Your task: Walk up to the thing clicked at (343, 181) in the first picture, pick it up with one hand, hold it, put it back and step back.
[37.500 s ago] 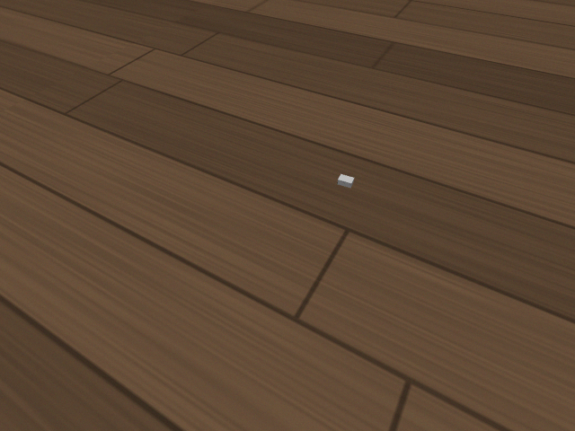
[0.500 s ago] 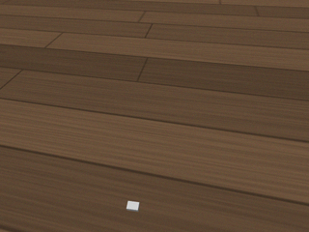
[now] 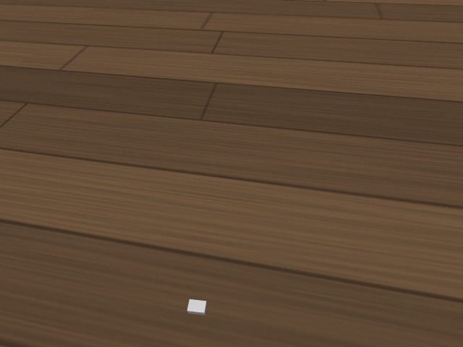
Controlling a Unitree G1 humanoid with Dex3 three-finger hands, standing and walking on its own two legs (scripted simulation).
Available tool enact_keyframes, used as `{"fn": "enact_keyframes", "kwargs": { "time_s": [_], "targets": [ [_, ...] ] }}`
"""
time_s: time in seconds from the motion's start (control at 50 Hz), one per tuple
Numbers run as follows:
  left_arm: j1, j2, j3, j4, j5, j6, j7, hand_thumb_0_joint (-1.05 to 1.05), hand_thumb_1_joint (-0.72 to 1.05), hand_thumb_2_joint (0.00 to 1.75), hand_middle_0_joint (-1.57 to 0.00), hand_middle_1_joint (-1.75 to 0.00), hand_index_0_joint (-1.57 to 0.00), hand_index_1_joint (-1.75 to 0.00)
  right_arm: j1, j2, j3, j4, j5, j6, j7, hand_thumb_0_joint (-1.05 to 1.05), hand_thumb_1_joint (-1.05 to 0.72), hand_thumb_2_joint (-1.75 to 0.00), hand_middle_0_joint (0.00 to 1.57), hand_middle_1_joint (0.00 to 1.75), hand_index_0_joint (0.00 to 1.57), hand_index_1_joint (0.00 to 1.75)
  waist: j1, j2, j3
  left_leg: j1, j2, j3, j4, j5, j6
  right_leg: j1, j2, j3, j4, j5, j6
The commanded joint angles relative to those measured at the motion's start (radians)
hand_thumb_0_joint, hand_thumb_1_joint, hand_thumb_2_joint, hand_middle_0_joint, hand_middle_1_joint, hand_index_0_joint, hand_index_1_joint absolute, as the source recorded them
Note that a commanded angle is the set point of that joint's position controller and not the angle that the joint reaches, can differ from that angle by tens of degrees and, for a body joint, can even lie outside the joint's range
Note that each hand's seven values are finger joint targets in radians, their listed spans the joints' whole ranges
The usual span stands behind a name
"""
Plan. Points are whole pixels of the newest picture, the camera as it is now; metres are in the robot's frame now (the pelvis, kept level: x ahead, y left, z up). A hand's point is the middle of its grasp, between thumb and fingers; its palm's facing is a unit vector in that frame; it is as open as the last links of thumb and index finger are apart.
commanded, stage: stand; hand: left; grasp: from above
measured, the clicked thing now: (197, 307) +0.41 +0.20 -0.77
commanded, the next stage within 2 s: step back in 1.32 s
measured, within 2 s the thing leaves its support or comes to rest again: neither
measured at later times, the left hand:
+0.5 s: hand out of the picture +0.07 +0.23 -0.16, palm faces +0.01 -0.95 -0.31, open 7.4 cm
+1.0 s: hand out of the picture +0.08 +0.25 -0.16, palm faces -0.01 -0.94 -0.34, open 7.4 cm
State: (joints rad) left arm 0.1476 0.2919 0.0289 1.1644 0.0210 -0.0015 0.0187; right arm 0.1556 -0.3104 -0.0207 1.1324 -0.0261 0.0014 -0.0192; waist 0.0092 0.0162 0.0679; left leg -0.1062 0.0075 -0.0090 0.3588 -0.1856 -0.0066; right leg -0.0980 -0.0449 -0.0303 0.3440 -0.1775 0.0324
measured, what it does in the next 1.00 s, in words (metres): stands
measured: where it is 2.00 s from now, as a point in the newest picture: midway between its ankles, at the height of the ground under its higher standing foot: outside the picture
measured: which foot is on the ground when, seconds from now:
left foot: down 0.00-1.00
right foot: down 0.00-1.00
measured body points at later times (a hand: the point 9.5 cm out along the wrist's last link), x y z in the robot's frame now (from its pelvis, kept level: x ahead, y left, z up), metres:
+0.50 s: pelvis +0.01 +0.00 +0.00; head +0.01 +0.00 +0.45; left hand +0.07 +0.28 -0.14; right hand +0.07 -0.28 -0.14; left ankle +0.01 +0.12 -0.75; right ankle +0.01 -0.14 -0.75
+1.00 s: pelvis +0.01 +0.00 +0.00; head +0.02 -0.01 +0.45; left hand +0.08 +0.29 -0.13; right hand +0.08 -0.30 -0.14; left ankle +0.01 +0.12 -0.75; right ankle +0.01 -0.14 -0.75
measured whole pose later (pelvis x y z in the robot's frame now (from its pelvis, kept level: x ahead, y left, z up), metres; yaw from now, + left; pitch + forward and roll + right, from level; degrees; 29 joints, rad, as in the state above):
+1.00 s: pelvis +0.01 +0.00 +0.00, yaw +0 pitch -3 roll +0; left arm 0.12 0.33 0.02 1.14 0.01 -0.01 0.00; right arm 0.12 -0.34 -0.01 1.13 -0.02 -0.01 -0.01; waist 0.00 0.01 0.06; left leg -0.10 0.01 0.00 0.34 -0.19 -0.01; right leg -0.10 -0.04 -0.03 0.33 -0.18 0.03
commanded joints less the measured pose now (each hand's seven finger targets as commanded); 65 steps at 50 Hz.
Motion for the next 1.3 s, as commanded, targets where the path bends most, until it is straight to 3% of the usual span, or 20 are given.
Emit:
{"fn": "enact_keyframes", "kwargs": {
  "time_s": [0.0,0.12,0.16,0.46,0.6,0.72,0.88,0.98,1.08,1.28],
  "targets": [
    [-0.021,0.186,0.035,-0.051,0.001,-0.013,0.012,0.0,0.9,0.9,-0.2,-0.3,-0.2,-0.3,-0.039,-0.186,-0.026,-0.057,0.005,-0.027,-0.009,0.0,-0.9,-0.9,0.2,0.3,0.2,0.3,0.006,-0.004,-0.044,-0.024,0.104,-0.092,-0.077,0.089,0.031,0.006,-0.077,0.071,-0.058,0.066,-0.035],
    [-0.027,0.177,0.032,-0.043,0.0,-0.014,0.011,0.0,0.9,0.9,-0.2,-0.3,-0.2,-0.3,-0.038,-0.174,-0.021,-0.048,0.008,-0.025,-0.008,0.0,-0.9,-0.9,0.2,0.3,0.2,0.3,0.0,-0.021,-0.05,-0.003,0.104,-0.085,-0.068,0.127,0.03,0.005,-0.077,0.072,-0.063,0.084,-0.035],
    [-0.033,0.175,0.03,-0.042,0.0,-0.013,0.011,0.0,0.9,0.9,-0.2,-0.3,-0.2,-0.3,-0.032,-0.159,-0.016,-0.043,0.008,-0.02,-0.007,0.0,-0.9,-0.9,0.2,0.3,0.2,0.3,-0.004,-0.025,-0.037,-0.011,0.101,-0.081,-0.075,0.099,0.028,-0.002,-0.074,0.071,-0.07,0.066,-0.033],
    [-0.051,0.195,0.037,-0.061,-0.002,-0.019,0.007,0.0,0.9,0.9,-0.2,-0.3,-0.2,-0.3,-0.051,-0.19,-0.024,-0.05,0.008,-0.029,-0.007,0.0,-0.9,-0.9,0.2,0.3,0.2,0.3,-0.006,-0.009,-0.061,-0.011,0.113,-0.078,-0.072,0.14,0.029,0.026,-0.084,0.078,-0.06,0.118,-0.038],
    [-0.051,0.208,0.037,-0.067,0.0,-0.019,0.003,0.0,0.9,0.9,-0.2,-0.3,-0.2,-0.3,-0.058,-0.201,-0.025,-0.053,0.007,-0.029,-0.005,0.0,-0.9,-0.9,0.2,0.3,0.2,0.3,-0.006,-0.001,-0.045,-0.025,0.11,-0.08,-0.084,0.078,0.026,0.006,-0.081,0.081,-0.071,0.076,-0.039],
    [-0.055,0.213,0.035,-0.07,-0.004,-0.024,0.001,0.0,0.9,0.9,-0.2,-0.3,-0.2,-0.3,-0.065,-0.208,-0.025,-0.056,0.009,-0.031,-0.002,0.0,-0.9,-0.9,0.2,0.3,0.2,0.3,-0.005,-0.02,-0.078,0.007,0.119,-0.081,-0.071,0.151,0.029,0.017,-0.085,0.078,-0.061,0.112,-0.039],
    [-0.063,0.231,0.033,-0.075,-0.006,-0.022,-0.002,0.0,0.9,0.9,-0.2,-0.3,-0.2,-0.3,-0.061,-0.218,-0.022,-0.053,0.009,-0.03,0.001,0.0,-0.9,-0.9,0.2,0.3,0.2,0.3,-0.008,-0.017,-0.059,-0.017,0.118,-0.086,-0.087,0.1,0.026,0.01,-0.086,0.081,-0.07,0.066,-0.041],
    [-0.062,0.231,0.029,-0.08,-0.006,-0.025,-0.003,0.0,0.9,0.9,-0.2,-0.3,-0.2,-0.3,-0.072,-0.223,-0.02,-0.054,0.011,-0.03,0.003,0.0,-0.9,-0.9,0.2,0.3,0.2,0.3,-0.005,-0.015,-0.063,-0.013,0.117,-0.088,-0.084,0.111,0.023,0.006,-0.086,0.076,-0.069,0.078,-0.038],
    [-0.068,0.239,0.029,-0.086,-0.008,-0.025,-0.004,0.0,0.9,0.9,-0.2,-0.3,-0.2,-0.3,-0.073,-0.228,-0.018,-0.054,0.01,-0.034,0.003,0.0,-0.9,-0.9,0.2,0.3,0.2,0.3,-0.006,-0.004,-0.086,-0.01,0.118,-0.078,-0.079,0.172,0.024,0.031,-0.092,0.079,-0.055,0.153,-0.041],
    [-0.075,0.244,0.026,-0.091,-0.012,-0.027,-0.003,0.0,0.9,0.9,-0.2,-0.3,-0.2,-0.3,-0.072,-0.234,-0.021,-0.053,0.011,-0.032,0.003,0.0,-0.9,-0.9,0.2,0.3,0.2,0.3,-0.008,-0.018,-0.098,0.01,0.123,-0.073,-0.068,0.206,0.024,0.034,-0.096,0.08,-0.055,0.175,-0.043]
  ]
}}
